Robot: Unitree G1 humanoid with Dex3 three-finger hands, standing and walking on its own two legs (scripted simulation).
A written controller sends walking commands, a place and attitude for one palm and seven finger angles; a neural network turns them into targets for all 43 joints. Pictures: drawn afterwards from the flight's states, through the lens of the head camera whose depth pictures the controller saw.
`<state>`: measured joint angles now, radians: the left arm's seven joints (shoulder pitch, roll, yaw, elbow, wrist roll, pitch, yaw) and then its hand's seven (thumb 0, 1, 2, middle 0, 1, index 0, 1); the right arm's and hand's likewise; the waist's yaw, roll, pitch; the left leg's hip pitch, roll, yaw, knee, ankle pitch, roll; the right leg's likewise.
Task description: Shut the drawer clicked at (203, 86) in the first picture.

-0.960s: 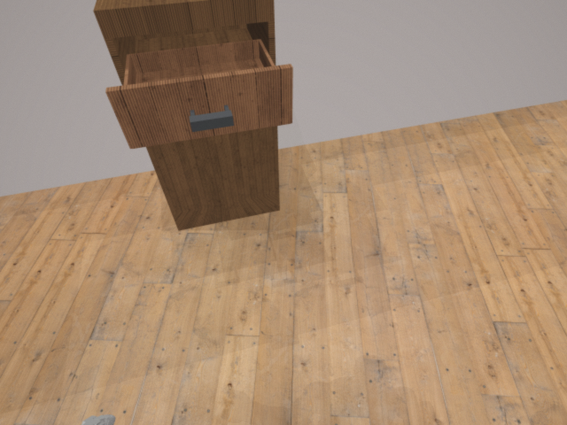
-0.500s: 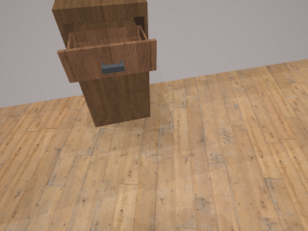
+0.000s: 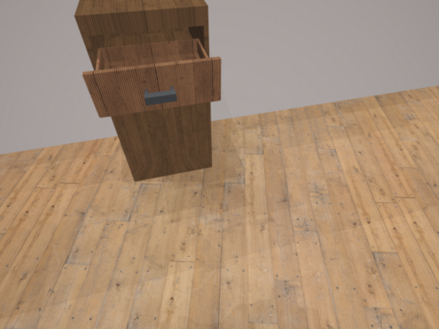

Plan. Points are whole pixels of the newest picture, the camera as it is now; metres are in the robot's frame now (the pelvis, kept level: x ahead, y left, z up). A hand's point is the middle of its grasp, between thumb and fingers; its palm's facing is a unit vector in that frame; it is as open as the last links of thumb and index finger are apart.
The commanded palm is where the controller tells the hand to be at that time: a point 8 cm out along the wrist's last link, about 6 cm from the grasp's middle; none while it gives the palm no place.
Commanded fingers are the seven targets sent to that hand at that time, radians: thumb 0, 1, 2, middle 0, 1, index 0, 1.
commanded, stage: look at it before walking up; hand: left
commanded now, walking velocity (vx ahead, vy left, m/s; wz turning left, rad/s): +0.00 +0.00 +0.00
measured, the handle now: (160, 93) +0.80 +0.25 -0.01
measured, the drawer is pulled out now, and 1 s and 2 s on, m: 0.29 0.29 0.29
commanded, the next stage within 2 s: walk to a spot facing it in 0.48 s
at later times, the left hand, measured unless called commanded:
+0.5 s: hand out of the picture +0.05 +0.25 -0.16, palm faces -0.02 -0.95 -0.32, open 7.4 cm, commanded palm none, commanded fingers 0.00 0.90 0.90 -0.20 -0.30 -0.20 -0.30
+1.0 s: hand out of the picture +0.08 +0.17 -0.18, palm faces -0.09 -0.97 -0.22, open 7.4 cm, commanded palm none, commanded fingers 0.00 0.90 0.90 -0.20 -0.30 -0.20 -0.30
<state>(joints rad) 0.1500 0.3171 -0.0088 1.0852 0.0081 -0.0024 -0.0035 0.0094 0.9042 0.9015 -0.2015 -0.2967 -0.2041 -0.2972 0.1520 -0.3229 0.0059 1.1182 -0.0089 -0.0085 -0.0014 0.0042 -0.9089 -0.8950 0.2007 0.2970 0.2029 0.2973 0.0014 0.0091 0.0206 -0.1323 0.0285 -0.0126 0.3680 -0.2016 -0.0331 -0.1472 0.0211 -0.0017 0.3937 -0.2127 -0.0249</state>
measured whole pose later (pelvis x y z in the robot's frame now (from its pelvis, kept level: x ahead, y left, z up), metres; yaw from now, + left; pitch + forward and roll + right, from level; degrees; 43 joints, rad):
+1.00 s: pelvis +0.05 -0.02 -0.03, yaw -10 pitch -2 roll +0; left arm 0.34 0.18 0.04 1.01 0.02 -0.02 -0.03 0.01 0.91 0.90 -0.20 -0.30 -0.20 -0.30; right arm 0.33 -0.23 -0.04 1.09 -0.02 0.00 0.00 0.00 -0.91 -0.89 0.20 0.30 0.20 0.30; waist 0.03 0.04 0.04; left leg -0.27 0.11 0.09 0.92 -0.48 -0.02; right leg -0.30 0.02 -0.10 0.67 -0.32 -0.07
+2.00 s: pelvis +0.30 -0.06 -0.02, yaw -43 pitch -1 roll +0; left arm 0.10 0.19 0.05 0.86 0.02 0.02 0.00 0.01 0.91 0.90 -0.20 -0.30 -0.20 -0.30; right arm 0.31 -0.26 -0.06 0.99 -0.02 0.05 -0.02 0.01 -0.91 -0.90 0.20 0.30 0.20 0.30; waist -0.05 0.06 0.07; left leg -0.43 0.12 0.10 1.11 -0.49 -0.05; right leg -0.36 0.00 -0.09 0.64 -0.27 -0.05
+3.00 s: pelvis +0.28 -0.04 -0.03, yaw -9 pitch +0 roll +0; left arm 0.25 0.26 0.06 0.91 0.02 0.06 0.01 0.01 0.90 0.90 -0.20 -0.30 -0.20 -0.30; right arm 0.09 -0.25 -0.06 0.86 -0.01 0.02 0.03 0.00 -0.91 -0.90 0.20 0.30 0.20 0.30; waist 0.04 -0.07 0.09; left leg -0.32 0.00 0.08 0.67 -0.33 0.04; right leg -0.37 -0.17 -0.13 0.93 -0.53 0.08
